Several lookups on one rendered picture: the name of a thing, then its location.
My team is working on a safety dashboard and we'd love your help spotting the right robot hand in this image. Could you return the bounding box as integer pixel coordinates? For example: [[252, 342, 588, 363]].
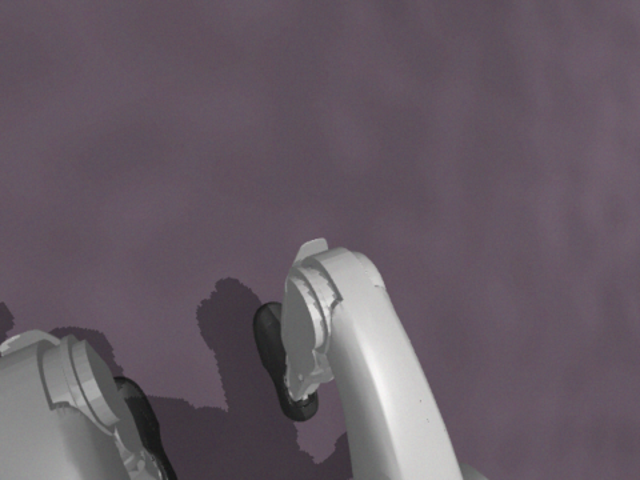
[[459, 462, 489, 480]]

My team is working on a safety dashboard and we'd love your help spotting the left robot foot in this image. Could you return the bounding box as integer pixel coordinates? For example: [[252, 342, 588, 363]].
[[113, 377, 178, 480]]

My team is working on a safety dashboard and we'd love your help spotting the right robot foot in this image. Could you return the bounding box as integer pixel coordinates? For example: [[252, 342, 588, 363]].
[[253, 302, 318, 422]]

